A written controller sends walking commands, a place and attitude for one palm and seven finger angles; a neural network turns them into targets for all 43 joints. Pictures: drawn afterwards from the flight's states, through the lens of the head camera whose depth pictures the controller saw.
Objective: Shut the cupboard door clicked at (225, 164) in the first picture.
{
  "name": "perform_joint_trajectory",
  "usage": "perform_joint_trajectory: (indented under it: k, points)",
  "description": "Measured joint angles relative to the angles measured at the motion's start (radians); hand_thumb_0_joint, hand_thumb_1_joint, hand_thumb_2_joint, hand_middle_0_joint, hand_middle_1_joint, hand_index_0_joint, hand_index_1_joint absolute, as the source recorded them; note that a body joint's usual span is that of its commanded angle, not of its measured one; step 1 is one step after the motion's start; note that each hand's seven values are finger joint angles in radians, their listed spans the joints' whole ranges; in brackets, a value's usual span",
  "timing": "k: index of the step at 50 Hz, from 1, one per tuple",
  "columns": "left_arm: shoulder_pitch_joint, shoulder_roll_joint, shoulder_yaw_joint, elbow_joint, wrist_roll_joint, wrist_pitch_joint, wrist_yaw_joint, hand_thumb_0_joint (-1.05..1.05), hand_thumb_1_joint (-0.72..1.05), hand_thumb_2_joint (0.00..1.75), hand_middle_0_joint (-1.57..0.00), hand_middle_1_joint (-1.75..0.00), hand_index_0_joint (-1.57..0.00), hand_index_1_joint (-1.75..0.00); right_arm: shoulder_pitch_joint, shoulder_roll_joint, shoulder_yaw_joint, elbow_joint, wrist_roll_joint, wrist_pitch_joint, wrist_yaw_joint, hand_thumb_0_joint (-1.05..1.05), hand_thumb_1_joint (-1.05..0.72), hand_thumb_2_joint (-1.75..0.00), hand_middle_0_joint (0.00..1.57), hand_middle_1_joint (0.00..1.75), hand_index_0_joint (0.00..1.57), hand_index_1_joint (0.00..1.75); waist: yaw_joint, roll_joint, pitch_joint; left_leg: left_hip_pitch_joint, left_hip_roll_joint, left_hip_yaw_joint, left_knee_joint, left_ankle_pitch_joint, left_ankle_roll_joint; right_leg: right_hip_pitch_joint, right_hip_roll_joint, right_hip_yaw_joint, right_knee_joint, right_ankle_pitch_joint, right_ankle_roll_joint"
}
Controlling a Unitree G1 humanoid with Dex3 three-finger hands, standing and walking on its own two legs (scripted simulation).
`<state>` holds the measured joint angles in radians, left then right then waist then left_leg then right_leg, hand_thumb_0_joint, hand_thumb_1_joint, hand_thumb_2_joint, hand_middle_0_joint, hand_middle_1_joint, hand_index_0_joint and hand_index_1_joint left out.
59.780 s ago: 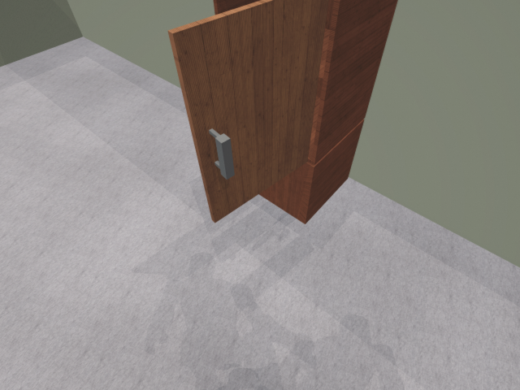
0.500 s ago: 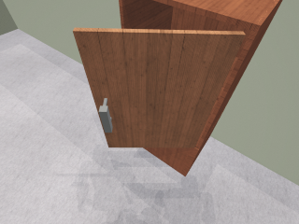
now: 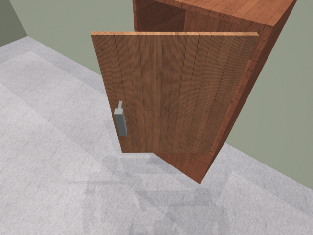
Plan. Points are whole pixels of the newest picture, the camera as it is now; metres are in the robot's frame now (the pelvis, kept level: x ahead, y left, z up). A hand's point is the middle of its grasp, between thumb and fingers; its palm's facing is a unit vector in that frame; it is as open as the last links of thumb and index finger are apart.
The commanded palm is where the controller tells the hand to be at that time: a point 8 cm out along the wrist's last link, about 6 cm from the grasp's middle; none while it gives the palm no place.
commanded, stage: look again from close up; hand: left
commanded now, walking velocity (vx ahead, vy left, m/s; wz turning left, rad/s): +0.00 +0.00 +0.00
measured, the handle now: (121, 118) +0.50 +0.16 -0.05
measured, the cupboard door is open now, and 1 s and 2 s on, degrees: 37 37 37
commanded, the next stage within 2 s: raise the hand and make a fist in 0.56 s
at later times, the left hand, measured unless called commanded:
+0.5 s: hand out of the picture +0.05 +0.16 -0.17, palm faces -0.01 -0.98 -0.21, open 7.4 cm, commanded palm none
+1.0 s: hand (109, 217) +0.18 +0.14 -0.06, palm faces +0.02 -1.00 -0.02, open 6.6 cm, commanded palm +0.13 +0.21 -0.07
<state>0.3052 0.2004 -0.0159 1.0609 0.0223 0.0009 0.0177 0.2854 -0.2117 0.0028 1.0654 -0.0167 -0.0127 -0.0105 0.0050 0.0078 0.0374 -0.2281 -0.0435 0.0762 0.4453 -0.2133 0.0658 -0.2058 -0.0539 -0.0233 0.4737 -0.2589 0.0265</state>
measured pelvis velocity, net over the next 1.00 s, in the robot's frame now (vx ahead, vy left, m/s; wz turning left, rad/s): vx -0.03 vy -0.05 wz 0.01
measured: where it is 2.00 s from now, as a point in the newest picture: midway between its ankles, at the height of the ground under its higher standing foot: outside the picture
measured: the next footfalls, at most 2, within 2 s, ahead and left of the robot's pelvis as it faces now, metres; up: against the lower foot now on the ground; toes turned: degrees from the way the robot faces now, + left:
none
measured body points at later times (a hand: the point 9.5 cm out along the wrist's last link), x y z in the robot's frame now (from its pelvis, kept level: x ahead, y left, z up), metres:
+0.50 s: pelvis +0.02 -0.02 +0.00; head +0.03 -0.02 +0.45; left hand +0.05 +0.21 -0.15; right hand +0.07 -0.25 -0.15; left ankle +0.02 +0.08 -0.74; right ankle +0.00 -0.14 -0.74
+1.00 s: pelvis -0.03 -0.05 -0.10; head +0.02 -0.05 +0.35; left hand +0.17 +0.19 -0.06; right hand +0.18 -0.31 -0.15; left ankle +0.02 +0.08 -0.74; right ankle +0.00 -0.14 -0.74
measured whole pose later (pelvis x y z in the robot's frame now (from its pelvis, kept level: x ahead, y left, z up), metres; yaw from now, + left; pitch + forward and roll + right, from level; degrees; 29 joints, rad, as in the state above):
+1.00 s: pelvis -0.03 -0.05 -0.10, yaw +1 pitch +13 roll +1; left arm 0.32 0.18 0.18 0.26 -0.28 -0.64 -0.35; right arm 0.17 -0.27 -0.07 0.59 0.01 -0.30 0.00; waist 0.01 -0.03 -0.15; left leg -0.92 0.02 0.03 1.16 -0.47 -0.01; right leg -0.89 -0.01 -0.06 1.20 -0.55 -0.05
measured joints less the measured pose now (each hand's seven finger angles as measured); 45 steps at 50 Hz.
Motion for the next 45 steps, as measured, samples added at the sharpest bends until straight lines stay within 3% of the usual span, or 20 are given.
perform_joint_trajectory:
  k: [22,34,35,36,38,41,45]
  points:
    - [-0.072,-0.020,-0.006,0.035,-0.003,-0.018,0.005,0.00,0.91,0.90,-0.20,-0.30,-0.20,-0.29,-0.090,0.031,0.008,0.049,0.005,-0.019,-0.010,0.00,-0.91,-0.89,0.20,0.30,0.20,0.30,0.006,-0.016,-0.004,0.047,0.025,-0.006,-0.012,-0.022,-0.029,0.049,0.026,-0.005,-0.021,-0.017,-0.018]
    - [-0.080,-0.001,0.002,0.026,0.000,-0.022,0.014,0.00,0.91,0.90,-0.20,-0.30,-0.20,-0.29,-0.087,0.015,0.006,0.047,0.005,-0.013,-0.010,0.00,-0.91,-0.89,0.20,0.30,0.20,0.30,0.002,-0.008,-0.012,0.050,0.038,-0.014,-0.007,-0.028,-0.041,0.062,0.039,-0.012,-0.033,-0.018,-0.027]
    - [-0.035,-0.006,0.067,-0.135,-0.021,0.034,0.001,0.01,0.91,0.90,-0.20,-0.30,-0.20,-0.29,-0.072,0.014,0.006,0.005,0.008,-0.032,-0.022,0.00,-0.91,-0.89,0.20,0.30,0.20,0.30,-0.001,-0.012,0.006,0.038,0.040,-0.016,0.018,-0.036,-0.042,0.051,0.039,-0.014,-0.009,-0.025,-0.028]
    - [0.023,0.001,0.083,-0.324,-0.053,0.032,0.011,0.01,0.91,0.90,-0.20,-0.30,-0.20,-0.30,-0.044,0.014,0.009,-0.047,0.023,-0.077,-0.043,0.00,-0.91,-0.89,0.21,0.30,0.20,0.30,0.001,-0.020,0.012,0.020,0.037,-0.016,0.045,-0.047,-0.043,0.022,0.035,-0.016,0.040,-0.040,-0.030]
    - [0.118,0.009,0.079,-0.637,-0.117,-0.024,0.036,0.02,0.91,0.90,-0.21,-0.30,-0.21,-0.30,0.011,0.004,0.001,-0.132,0.035,-0.176,-0.058,0.00,-0.91,-0.89,0.21,0.30,0.20,0.30,-0.003,-0.024,-0.015,-0.017,0.027,-0.020,0.088,-0.064,-0.046,-0.028,0.020,-0.026,0.120,-0.076,-0.034]
    - [0.094,-0.015,0.112,-0.806,-0.166,-0.191,0.014,0.01,0.91,0.90,-0.23,-0.32,-0.22,-0.32,0.025,-0.022,-0.025,-0.233,0.026,-0.262,-0.038,0.01,-0.91,-0.89,0.21,0.30,0.20,0.30,-0.030,0.002,-0.079,-0.153,0.022,-0.046,0.208,-0.099,-0.048,-0.134,0.012,-0.049,0.205,-0.127,-0.035]
    - [0.008,-0.036,0.172,-0.795,-0.245,-0.507,-0.158,0.01,0.91,0.90,-0.27,-0.37,-0.26,-0.37,-0.043,-0.033,-0.051,-0.342,0.009,-0.302,0.002,0.01,-0.91,-0.89,0.21,0.30,0.20,0.30,-0.027,-0.013,-0.157,-0.421,0.044,-0.036,0.435,-0.169,-0.058,-0.414,0.023,-0.037,0.445,-0.192,-0.054]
